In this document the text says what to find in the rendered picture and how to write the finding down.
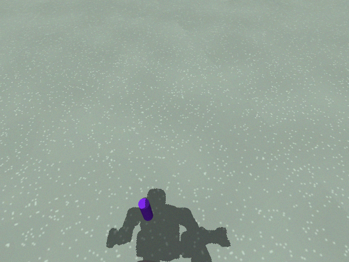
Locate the can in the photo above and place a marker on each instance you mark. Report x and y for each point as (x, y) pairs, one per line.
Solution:
(145, 209)

